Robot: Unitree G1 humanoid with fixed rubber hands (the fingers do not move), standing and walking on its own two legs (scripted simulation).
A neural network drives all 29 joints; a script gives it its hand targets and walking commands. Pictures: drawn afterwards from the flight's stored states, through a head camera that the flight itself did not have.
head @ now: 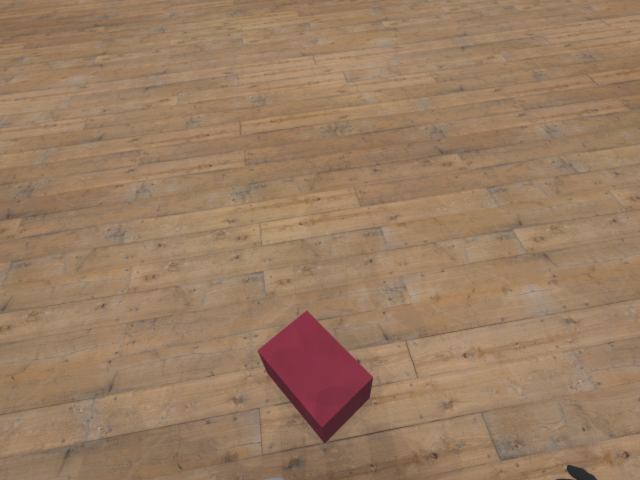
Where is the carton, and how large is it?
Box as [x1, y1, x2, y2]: [258, 311, 372, 442]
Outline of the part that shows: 305,311 258,350 258,352 268,374 321,439 325,442 369,397 372,377 307,311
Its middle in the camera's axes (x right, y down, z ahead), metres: -0.02 +0.40 +1.13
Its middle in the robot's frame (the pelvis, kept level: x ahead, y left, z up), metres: +0.48 +0.08 -0.67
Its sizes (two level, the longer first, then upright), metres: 0.272 0.183 0.180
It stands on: the floor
